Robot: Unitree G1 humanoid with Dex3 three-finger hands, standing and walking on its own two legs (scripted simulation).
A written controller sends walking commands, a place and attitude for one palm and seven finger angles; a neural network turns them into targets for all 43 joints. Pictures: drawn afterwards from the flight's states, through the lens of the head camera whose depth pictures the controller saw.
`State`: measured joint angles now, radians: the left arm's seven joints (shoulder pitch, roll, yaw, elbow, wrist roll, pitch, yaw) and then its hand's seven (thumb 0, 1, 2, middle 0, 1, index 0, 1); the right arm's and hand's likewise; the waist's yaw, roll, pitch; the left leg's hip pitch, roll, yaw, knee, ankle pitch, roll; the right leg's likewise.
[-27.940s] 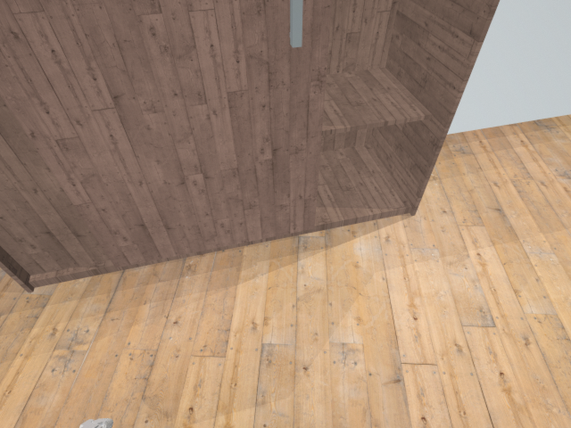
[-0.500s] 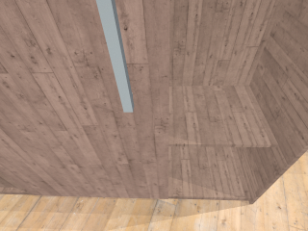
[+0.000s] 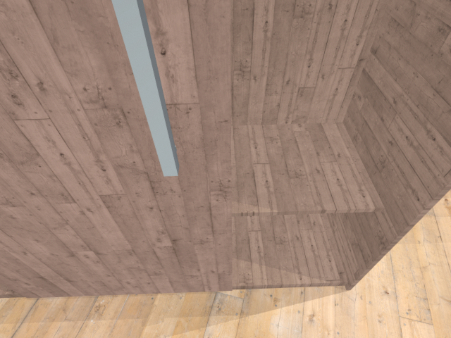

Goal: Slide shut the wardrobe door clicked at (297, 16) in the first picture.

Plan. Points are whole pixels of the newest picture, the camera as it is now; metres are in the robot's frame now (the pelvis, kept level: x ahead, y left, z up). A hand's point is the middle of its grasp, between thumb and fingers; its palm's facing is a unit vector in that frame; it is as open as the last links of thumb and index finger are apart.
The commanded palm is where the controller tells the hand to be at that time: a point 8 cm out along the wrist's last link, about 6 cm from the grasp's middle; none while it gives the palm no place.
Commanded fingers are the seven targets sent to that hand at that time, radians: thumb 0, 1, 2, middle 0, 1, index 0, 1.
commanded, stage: come to a stop and stand still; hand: left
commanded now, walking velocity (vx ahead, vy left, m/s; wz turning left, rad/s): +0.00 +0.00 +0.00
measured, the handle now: (154, 88) +0.39 +0.12 +0.26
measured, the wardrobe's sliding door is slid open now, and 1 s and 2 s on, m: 0.49 0.49 0.49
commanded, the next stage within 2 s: look again from close up in 0.22 s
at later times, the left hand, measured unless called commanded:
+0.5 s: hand out of the picture +0.02 +0.15 -0.17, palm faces +0.03 -0.98 -0.22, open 7.3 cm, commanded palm none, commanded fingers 0.00 0.90 0.90 -0.20 -0.30 -0.20 -0.30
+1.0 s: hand out of the picture +0.00 +0.14 -0.17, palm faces +0.04 -0.98 -0.20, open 7.3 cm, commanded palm none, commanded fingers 0.00 0.90 0.90 -0.20 -0.30 -0.20 -0.30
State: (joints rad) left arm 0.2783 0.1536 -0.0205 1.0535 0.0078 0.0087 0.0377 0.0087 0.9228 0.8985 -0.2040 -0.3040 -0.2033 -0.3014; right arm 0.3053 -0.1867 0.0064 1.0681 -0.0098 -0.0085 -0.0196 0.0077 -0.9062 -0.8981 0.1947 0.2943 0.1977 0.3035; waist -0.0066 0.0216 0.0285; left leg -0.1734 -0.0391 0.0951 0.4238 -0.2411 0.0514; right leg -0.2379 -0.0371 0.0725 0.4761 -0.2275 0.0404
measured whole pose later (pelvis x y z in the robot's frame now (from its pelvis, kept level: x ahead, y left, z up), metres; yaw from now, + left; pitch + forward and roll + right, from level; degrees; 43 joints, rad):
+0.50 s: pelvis +0.02 -0.02 +0.00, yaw +1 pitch -1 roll +1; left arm 0.29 0.15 -0.03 1.09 0.01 -0.01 0.04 0.00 0.91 0.90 -0.20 -0.30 -0.20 -0.30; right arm 0.25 -0.19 0.01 1.10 -0.01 -0.02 -0.03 0.01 -0.91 -0.90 0.19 0.29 0.20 0.30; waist 0.01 0.02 0.02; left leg -0.13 0.00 0.07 0.39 -0.24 0.01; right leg -0.19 0.00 0.04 0.44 -0.23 0.00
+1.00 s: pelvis +0.01 -0.03 +0.00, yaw +1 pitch -1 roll +0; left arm 0.31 0.15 -0.03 1.11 0.00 -0.01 0.04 0.00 0.91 0.90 -0.20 -0.30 -0.20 -0.30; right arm 0.30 -0.16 0.02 1.13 0.00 -0.02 -0.03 0.01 -0.91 -0.90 0.19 0.29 0.20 0.30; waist 0.01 0.01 0.01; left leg -0.13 0.01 0.06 0.39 -0.24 0.00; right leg -0.19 0.01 0.04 0.43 -0.23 -0.01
